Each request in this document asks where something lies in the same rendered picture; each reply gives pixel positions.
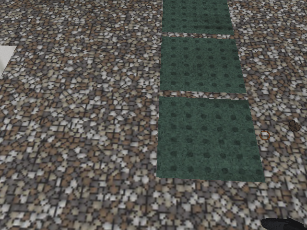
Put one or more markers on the robot right hand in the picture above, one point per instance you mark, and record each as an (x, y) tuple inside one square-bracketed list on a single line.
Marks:
[(282, 224)]

